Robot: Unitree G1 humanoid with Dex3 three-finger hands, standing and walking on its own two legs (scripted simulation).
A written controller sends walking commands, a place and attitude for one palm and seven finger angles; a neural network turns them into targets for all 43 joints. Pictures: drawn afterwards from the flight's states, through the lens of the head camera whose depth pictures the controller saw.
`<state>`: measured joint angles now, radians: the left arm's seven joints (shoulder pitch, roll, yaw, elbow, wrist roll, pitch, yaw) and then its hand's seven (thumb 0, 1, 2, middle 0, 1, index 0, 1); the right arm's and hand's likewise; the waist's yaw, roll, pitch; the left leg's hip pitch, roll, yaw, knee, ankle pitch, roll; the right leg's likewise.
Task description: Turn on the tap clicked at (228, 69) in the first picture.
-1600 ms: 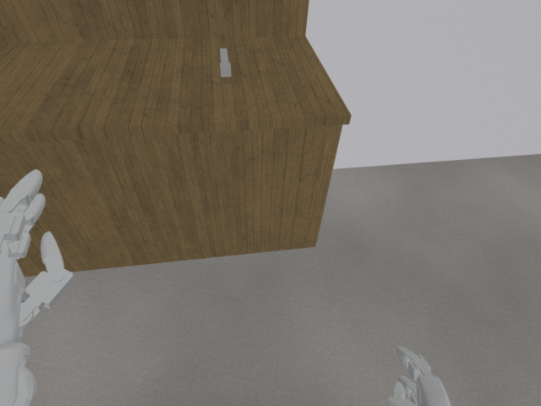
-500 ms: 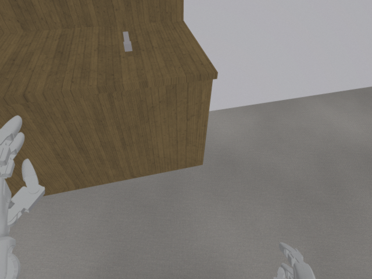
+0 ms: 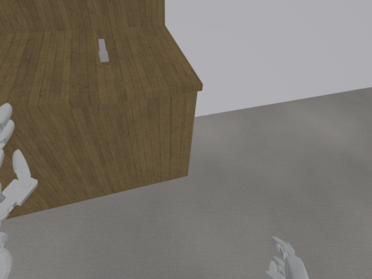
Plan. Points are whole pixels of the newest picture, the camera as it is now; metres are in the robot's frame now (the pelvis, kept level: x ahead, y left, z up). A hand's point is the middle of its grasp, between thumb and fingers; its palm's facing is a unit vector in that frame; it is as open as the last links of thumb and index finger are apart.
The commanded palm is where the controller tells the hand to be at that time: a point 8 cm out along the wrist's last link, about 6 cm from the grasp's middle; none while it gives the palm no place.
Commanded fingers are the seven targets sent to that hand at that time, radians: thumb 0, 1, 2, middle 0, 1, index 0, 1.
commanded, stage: take the last steps up to it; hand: left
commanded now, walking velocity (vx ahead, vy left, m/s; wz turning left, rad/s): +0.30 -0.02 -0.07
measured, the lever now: (103, 56) +0.76 +0.33 +0.09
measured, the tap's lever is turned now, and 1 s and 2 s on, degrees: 0 0 0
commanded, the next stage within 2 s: come to a stop and stand still in 1.20 s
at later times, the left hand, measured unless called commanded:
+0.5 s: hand (128, 117) +0.36 +0.14 +0.19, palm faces +0.33 -0.79 -0.52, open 7.4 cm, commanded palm +0.30 +0.20 +0.18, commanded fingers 0.00 0.90 0.90 -0.20 -0.30 -0.20 -0.30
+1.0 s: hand (125, 77) +0.48 +0.17 +0.20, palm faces +0.41 -0.82 -0.41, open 7.4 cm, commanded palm +0.42 +0.22 +0.18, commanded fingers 0.00 0.90 0.90 -0.20 -0.30 -0.20 -0.30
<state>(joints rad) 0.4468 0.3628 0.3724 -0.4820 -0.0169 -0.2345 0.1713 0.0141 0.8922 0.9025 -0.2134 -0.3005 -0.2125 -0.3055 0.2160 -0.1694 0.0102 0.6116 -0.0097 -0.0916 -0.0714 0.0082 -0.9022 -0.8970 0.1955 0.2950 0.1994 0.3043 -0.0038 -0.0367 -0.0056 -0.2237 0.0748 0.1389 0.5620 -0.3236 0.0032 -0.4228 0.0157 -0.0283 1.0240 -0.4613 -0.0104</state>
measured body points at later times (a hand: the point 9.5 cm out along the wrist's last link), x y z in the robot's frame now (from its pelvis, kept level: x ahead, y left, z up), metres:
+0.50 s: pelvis +0.13 -0.08 +0.00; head +0.17 -0.09 +0.45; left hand +0.34 +0.18 +0.21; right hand +0.28 -0.34 -0.10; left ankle +0.15 +0.07 -0.65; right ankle +0.15 -0.14 -0.73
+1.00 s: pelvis +0.26 -0.06 +0.00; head +0.28 -0.06 +0.45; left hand +0.45 +0.21 +0.22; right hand +0.42 -0.26 -0.09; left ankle +0.27 +0.05 -0.73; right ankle +0.27 -0.20 -0.68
